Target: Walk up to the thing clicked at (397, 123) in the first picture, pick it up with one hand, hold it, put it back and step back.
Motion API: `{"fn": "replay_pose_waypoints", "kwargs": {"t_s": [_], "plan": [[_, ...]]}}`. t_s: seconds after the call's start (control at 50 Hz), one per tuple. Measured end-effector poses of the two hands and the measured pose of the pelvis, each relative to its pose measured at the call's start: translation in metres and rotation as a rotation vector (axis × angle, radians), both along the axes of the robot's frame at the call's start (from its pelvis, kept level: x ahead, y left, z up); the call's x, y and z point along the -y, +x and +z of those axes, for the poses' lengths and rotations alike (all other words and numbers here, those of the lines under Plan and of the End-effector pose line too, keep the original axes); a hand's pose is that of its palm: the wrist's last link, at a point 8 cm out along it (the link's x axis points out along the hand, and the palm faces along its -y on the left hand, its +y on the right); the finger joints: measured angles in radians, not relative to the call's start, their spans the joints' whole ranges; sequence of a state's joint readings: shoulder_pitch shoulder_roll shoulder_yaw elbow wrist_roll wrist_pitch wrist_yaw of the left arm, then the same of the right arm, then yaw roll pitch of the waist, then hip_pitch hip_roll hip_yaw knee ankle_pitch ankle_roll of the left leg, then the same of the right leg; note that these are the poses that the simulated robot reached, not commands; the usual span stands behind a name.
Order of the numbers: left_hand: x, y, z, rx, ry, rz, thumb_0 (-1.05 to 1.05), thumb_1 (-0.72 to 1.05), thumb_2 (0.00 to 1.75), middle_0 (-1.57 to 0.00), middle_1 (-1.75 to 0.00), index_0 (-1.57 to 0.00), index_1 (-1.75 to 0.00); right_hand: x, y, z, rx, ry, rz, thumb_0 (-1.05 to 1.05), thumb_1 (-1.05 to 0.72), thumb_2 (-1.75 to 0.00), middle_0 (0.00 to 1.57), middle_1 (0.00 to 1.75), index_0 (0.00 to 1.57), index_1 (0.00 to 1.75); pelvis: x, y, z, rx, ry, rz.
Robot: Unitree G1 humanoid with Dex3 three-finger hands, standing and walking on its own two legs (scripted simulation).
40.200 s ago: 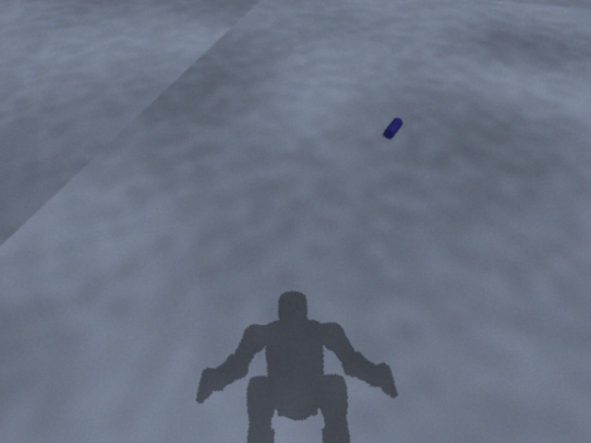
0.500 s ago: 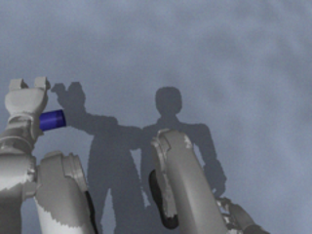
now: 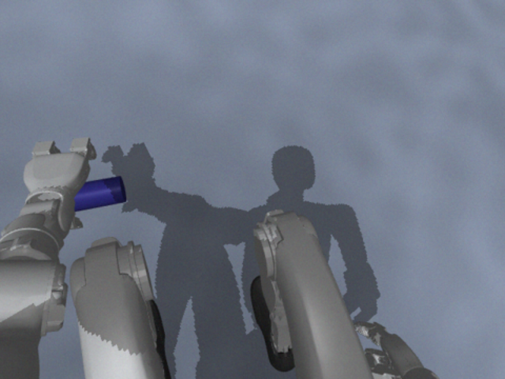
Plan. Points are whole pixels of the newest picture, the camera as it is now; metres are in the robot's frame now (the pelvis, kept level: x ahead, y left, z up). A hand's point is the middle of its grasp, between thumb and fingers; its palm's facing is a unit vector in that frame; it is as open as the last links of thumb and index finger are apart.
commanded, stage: rest palm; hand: left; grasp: from above
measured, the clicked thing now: (90, 194) +0.45 +0.26 -0.30
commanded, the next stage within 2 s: close in 1.98 s
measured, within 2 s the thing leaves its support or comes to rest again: neither
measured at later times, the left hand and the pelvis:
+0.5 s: hand (76, 196) +0.44 +0.26 -0.24, palm faces -0.49 -0.05 -0.87, open 13.9 cm; pelvis +0.01 +0.00 -0.03, yaw -3 degrees
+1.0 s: hand (77, 200) +0.43 +0.27 -0.26, palm faces -0.46 -0.04 -0.89, open 13.7 cm; pelvis +0.01 +0.01 -0.03, yaw -6 degrees
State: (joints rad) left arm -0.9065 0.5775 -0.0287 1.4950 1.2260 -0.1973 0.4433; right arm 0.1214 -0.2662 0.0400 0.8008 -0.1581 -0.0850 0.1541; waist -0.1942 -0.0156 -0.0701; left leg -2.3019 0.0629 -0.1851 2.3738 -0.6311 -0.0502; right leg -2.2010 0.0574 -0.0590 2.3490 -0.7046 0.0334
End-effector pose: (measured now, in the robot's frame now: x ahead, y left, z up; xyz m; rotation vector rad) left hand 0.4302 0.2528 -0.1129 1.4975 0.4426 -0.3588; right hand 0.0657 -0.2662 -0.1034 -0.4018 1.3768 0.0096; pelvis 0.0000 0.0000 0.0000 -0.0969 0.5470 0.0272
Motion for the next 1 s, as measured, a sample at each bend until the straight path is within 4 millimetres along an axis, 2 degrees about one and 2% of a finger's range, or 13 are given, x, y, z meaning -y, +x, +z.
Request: {"fn": "replay_pose_waypoints", "kwargs": {"t_s": [0.1, 0.24, 0.48, 0.66, 0.82, 1.0], "plan": [[0.005, -0.002, -0.015, 0.004, -0.017, -0.017, 0.00, -0.50, 1.05, -0.10, -1.09, -0.11, -1.08, 0.005, 0.003, 0.006, 0.023, -0.041, 0.035, 0.00, -0.91, -0.90, 0.20, 0.30, 0.20, 0.30, 0.000, -0.002, -0.004, 0.014, -0.005, -0.004], [0.000, 0.004, -0.037, 0.028, 0.005, -0.003, 0.00, -0.50, 1.02, -0.09, -1.05, -0.10, -1.04, 0.006, -0.006, 0.003, -0.003, -0.059, 0.070, 0.00, -0.91, -0.90, 0.20, 0.30, 0.20, 0.30, -0.001, -0.002, -0.017, 0.029, -0.016, -0.010], [-0.013, 0.015, -0.068, 0.000, 0.010, 0.021, 0.00, -0.50, 1.02, -0.09, -1.02, -0.08, -1.02, -0.018, -0.028, -0.013, -0.110, 0.044, 0.121, 0.00, -0.91, -0.90, 0.20, 0.30, 0.20, 0.30, -0.004, 0.008, -0.031, 0.035, -0.040, -0.031], [-0.012, 0.012, -0.081, 0.016, -0.011, -0.008, 0.00, -0.47, 1.03, -0.10, -1.06, -0.10, -1.05, -0.030, -0.016, -0.014, -0.100, 0.102, 0.201, 0.00, -0.91, -0.90, 0.20, 0.30, 0.20, 0.30, -0.005, 0.011, -0.031, 0.050, -0.060, -0.041], [-0.016, 0.009, -0.085, 0.042, 0.001, 0.000, 0.00, -0.46, 1.02, -0.10, -1.07, -0.10, -1.06, -0.021, -0.003, -0.003, -0.067, 0.081, 0.258, 0.00, -0.91, -0.90, 0.20, 0.30, 0.20, 0.30, -0.007, 0.009, -0.032, 0.063, -0.075, -0.047], [-0.018, 0.010, -0.090, 0.039, 0.010, 0.009, 0.00, -0.47, 0.99, -0.09, -1.08, -0.10, -1.06, -0.015, -0.003, 0.008, -0.070, 0.066, 0.286, 0.00, -0.92, -0.90, 0.20, 0.30, 0.19, 0.30, -0.008, 0.008, -0.030, 0.071, -0.087, -0.050]]}}
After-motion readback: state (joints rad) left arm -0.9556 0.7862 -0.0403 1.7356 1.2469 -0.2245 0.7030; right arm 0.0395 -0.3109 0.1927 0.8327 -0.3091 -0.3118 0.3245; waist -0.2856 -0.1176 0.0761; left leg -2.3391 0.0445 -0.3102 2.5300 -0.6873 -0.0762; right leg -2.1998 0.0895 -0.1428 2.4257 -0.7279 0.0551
